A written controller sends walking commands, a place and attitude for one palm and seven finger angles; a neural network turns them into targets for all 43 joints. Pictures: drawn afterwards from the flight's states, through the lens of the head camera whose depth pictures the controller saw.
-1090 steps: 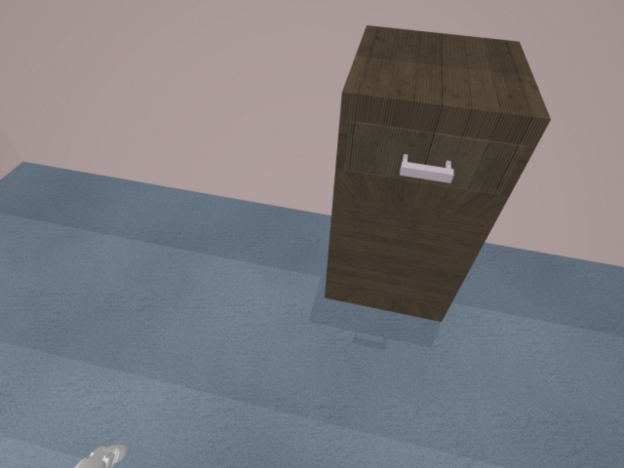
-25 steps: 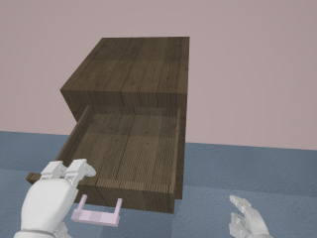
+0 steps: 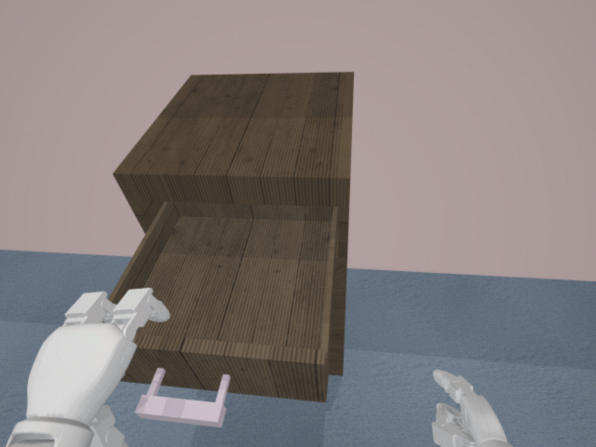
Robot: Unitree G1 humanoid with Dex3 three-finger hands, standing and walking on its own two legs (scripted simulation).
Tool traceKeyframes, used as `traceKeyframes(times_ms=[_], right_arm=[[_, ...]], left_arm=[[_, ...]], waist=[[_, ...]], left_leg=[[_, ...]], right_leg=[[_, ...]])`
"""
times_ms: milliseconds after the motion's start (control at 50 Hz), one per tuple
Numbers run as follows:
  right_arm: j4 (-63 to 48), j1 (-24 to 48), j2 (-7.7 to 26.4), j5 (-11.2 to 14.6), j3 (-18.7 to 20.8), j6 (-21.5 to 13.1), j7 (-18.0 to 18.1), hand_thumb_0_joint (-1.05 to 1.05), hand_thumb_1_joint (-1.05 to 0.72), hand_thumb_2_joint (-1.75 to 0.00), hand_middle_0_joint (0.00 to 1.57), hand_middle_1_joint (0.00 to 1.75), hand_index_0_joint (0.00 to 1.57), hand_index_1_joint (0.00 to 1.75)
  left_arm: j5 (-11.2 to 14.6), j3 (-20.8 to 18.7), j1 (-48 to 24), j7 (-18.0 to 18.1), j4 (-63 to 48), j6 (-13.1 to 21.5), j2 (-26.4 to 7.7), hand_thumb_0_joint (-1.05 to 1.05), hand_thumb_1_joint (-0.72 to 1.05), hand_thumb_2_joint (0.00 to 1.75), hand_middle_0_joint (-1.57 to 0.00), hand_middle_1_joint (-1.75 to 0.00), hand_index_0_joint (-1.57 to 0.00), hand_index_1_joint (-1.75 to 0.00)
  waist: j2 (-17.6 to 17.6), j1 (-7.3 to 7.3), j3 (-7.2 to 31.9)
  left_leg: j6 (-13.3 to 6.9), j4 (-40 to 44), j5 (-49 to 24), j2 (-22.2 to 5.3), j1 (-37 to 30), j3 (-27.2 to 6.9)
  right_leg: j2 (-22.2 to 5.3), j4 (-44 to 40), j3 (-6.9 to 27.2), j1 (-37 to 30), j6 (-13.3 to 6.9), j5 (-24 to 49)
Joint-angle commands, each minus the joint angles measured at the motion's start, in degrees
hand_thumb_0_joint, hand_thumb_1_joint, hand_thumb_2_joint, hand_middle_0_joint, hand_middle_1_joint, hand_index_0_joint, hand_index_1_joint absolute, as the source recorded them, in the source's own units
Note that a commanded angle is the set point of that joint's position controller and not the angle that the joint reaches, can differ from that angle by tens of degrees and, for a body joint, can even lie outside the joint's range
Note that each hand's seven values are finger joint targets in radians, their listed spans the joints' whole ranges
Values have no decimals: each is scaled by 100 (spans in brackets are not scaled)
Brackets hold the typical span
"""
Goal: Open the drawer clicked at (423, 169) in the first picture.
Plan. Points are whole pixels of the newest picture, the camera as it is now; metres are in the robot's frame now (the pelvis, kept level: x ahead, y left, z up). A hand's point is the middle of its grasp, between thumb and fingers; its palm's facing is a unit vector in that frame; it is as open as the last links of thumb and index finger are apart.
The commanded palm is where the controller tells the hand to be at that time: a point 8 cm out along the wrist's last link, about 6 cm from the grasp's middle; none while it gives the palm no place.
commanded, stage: draw the hand back to the body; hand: left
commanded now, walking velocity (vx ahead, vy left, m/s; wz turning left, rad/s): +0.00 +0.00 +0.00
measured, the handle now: (186, 394) +0.20 +0.21 -0.05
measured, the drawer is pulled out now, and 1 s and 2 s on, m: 0.30 0.30 0.30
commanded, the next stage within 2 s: step back with the hand held close in 1.30 s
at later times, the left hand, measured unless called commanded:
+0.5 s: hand (121, 355) +0.17 +0.21 +0.14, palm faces +0.33 -0.86 -0.39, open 13.4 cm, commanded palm +0.12 +0.25 +0.18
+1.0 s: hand (96, 327) +0.18 +0.22 +0.18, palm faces +0.42 -0.82 -0.40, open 9.5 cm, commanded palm +0.13 +0.26 +0.20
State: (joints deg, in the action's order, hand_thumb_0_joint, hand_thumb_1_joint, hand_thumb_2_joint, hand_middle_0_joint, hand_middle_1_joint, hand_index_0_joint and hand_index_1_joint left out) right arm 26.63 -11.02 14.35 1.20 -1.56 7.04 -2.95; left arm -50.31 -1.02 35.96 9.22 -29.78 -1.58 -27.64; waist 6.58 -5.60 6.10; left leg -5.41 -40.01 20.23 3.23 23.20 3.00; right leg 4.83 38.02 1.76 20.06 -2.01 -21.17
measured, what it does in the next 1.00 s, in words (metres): stands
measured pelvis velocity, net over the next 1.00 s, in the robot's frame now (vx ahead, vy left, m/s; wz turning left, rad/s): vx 0.01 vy -0.03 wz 0.05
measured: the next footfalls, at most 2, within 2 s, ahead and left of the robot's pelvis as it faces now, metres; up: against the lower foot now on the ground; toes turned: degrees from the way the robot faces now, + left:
none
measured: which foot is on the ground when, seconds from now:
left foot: down 0.00-1.00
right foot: down 0.00-1.00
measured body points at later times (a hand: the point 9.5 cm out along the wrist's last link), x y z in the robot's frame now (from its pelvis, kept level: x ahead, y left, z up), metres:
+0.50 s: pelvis +0.01 -0.01 +0.01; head -0.01 -0.02 +0.46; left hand +0.14 +0.25 +0.16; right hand +0.21 -0.20 -0.06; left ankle +0.01 +0.05 -0.72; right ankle -0.02 -0.10 -0.72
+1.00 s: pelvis +0.01 -0.03 +0.02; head +0.00 -0.05 +0.47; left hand +0.15 +0.26 +0.20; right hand +0.22 -0.24 -0.06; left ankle +0.01 +0.05 -0.72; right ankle -0.02 -0.10 -0.72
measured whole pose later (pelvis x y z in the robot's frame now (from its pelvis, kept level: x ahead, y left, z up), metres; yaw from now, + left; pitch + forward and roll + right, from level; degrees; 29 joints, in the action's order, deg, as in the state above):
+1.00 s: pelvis +0.01 -0.03 +0.02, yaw +3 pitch -2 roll -1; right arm 35.2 -10.7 13.3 1.5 -0.7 -4.6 3.7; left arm 5.3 -16.1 33.4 6.5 -28.3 5.4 -19.9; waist 4.1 -2.9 0.4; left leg -3.4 -26.5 14.7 3.4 9.5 -0.7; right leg 4.7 22.7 -0.7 4.9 -3.7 -15.6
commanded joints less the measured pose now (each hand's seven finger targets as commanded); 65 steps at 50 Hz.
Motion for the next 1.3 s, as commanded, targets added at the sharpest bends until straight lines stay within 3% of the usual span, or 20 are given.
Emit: traceKeyframes(times_ms=[0, 20, 120, 200, 260, 280, 300, 320, 340, 360, 380, 440, 500, 580, 660, 760, 880, 1080, 1160, 1280], right_arm=[[-1071, 949, 527, 47, 181, -333, 5, 0, -90, -90, 20, 30, 20, 30], [-1081, 963, 538, 82, 199, -319, 33, 0, -90, -90, 20, 30, 20, 30], [-1013, 906, 562, 30, 227, -326, 141, 0, -90, -90, 20, 30, 20, 30], [-1006, 882, 587, -13, 199, -364, 182, 0, -90, -90, 20, 30, 20, 30], [-974, 928, 605, 21, 252, -311, 214, 0, -90, -90, 20, 30, 20, 30], [-987, 1104, 633, 80, 230, -342, 210, 0, -90, -90, 20, 30, 20, 30], [-1062, 551, 88, 142, 163, -754, 308, 0, -90, -90, 20, 30, 20, 30], [-948, 547, 273, 161, 229, -1021, 426, 0, -90, -90, 20, 30, 20, 30], [-836, 545, 327, 104, 187, -1114, 470, 0, -90, -90, 20, 30, 20, 30], [-826, 569, 342, 103, 225, -1121, 580, 0, -90, -90, 20, 30, 20, 30], [-767, 740, 377, 101, 209, -1216, 655, 0, -90, -90, 20, 30, 20, 30], [-597, 633, 376, 4, 118, -1487, 725, 0, -90, -90, 20, 30, 20, 30], [-404, 608, 359, -1, 72, -1678, 718, 0, -90, -90, 20, 30, 20, 30], [-269, 617, 341, 27, 148, -1704, 642, 0, -90, -90, 20, 30, 20, 30], [-266, 665, 365, 27, 234, -1595, 608, 0, -90, -90, 20, 30, 20, 30], [-251, 757, 411, 51, 284, -1513, 649, 0, -90, -90, 20, 30, 20, 30], [-163, 810, 429, 63, 281, -1523, 705, 0, -90, -90, 20, 30, 20, 30], [-132, 879, 427, 73, 308, -1416, 676, 0, -90, -90, 20, 30, 20, 30], [-170, 864, 419, 63, 288, -1431, 661, 0, -90, -90, 20, 30, 20, 30], [-143, 912, 410, 66, 291, -1423, 682, 0, -90, -90, 20, 30, 20, 30]], left_arm=[[73, -844, 201, 147, -1075, -14, -922, 0, -50, 30, -30, -120, -30, -120], [190, -785, 85, 147, -1196, 10, -842, 0, -50, 30, -30, -120, -30, -120], [189, -1003, -309, 111, -1205, 138, -1078, 0, -50, 30, -30, -120, -30, -120], [175, -1232, -149, 73, -1249, 248, -1271, 0, -50, 30, -30, -120, -30, -120], [307, -1325, -33, 50, -1155, 295, -1278, 0, -50, 30, -30, -120, -30, -120], [380, -1442, 76, 48, -1156, 258, -1314, 0, -50, 30, -30, -120, -30, -120], [4532, -701, -14, -117, -945, 482, 1195, 0, -47, 32, -30, -118, -30, -118], [4753, -1012, 51, -94, -970, 600, 497, 0, -43, 33, -29, -115, -29, -115], [4743, -1231, 74, -74, -895, 701, 357, 0, -40, 34, -29, -113, -29, -113], [5105, -1337, 111, -48, -1227, 744, 231, 0, -36, 36, -29, -111, -29, -111], [5223, -1583, -14, -2, -1375, 808, -2, 0, -32, 37, -29, -109, -29, -109], [5294, -1498, -305, -12, -1598, 1050, 38, 0, -22, 42, -28, -102, -28, -102], [5312, -1560, -475, -25, -1647, 1122, 22, 0, -12, 47, -27, -95, -27, -95], [5435, -1794, -281, -122, -1310, 1086, 45, 0, 2, 52, -26, -86, -26, -86], [5547, -1855, -81, -238, -1161, 1099, 121, 0, 17, 58, -25, -77, -25, -77], [5569, -1988, -239, -230, -1216, 1089, -11, 0, 34, 66, -24, -66, -24, -66], [5555, -2245, -593, -147, -1274, 1076, -238, 0, 55, 75, -22, -52, -22, -52], [5615, -2121, -603, -201, -819, 1069, -30, 0, 90, 90, -20, -30, -20, -30], [5597, -2161, -631, -198, -1044, 1113, -122, 0, 90, 90, -20, -30, -20, -30], [5604, -2210, -736, -171, -962, 1077, -159, 0, 90, 90, -20, -30, -20, -30]], waist=[[-442, -103, 359], [-475, -4, 209], [-435, 44, 92], [-187, -84, 462], [-373, -16, 186], [-140, -56, 216], [-437, 567, -130], [-496, 431, -174], [-174, 380, -265], [-615, 345, -223], [-657, 296, -243], [-504, 292, -334], [320, 306, -590], [201, 273, -485], [-486, 277, -92], [-547, 306, -37], [-162, 289, -126], [-421, 301, -475], [-244, 284, -146], [-277, 300, -394]], left_leg=[[372, 669, -1758, -536, -940, -642], [367, 715, -1687, -551, -941, -657], [284, 768, -1246, -503, -1079, -619], [289, 728, -1524, -458, -1289, -579], [315, 759, -1661, -451, -1234, -565], [331, 803, -1697, -458, -1254, -638], [267, 1032, -1675, -606, -1977, -811], [365, 1243, -1537, -843, -1957, -1071], [430, 1399, -1380, -808, -2002, -1118], [463, 1523, -1340, -847, -1812, -1138], [433, 1555, -1192, -797, -1672, -1074], [390, 1603, -1128, -613, -1484, -879], [506, 1690, -1187, -576, -1457, -892], [614, 1627, -1932, -603, -1546, -843], [516, 1554, -2262, -581, -1741, -699], [432, 1564, -2088, -551, -1837, -625], [420, 1580, -2037, -482, -1873, -595], [363, 1660, -1739, -464, -1826, -556], [355, 1650, -1877, -455, -1953, -532], [359, 1682, -1625, -437, -1896, -532]], right_leg=[[-288, -710, 120, 353, -93, 1058], [-333, -769, 150, 361, -69, 1042], [-336, -1006, 244, 432, -80, 703], [-340, -1024, 236, 227, -99, 987], [-367, -1107, 294, 212, -75, 1192], [-328, -1121, 377, 138, -106, 1247], [-346, -1040, -275, -271, -79, 1085], [-376, -987, -133, -166, -44, 651], [-330, -1069, -184, -121, -71, 499], [-411, -1142, -216, -356, -26, 642], [-396, -1222, -156, -447, -22, 700], [-470, -1440, -156, -611, -57, 924], [-477, -1579, -135, -649, -124, 1012], [-466, -1607, -159, -909, -132, 1451], [-511, -1618, -170, -1118, -53, 1912], [-529, -1750, -57, -1083, -16, 1961], [-537, -1884, 16, -1089, -33, 1998], [-530, -2047, 27, -999, 2, 1789], [-564, -1971, 36, -1155, 16, 1956], [-536, -2145, 82, -1009, 15, 1682]])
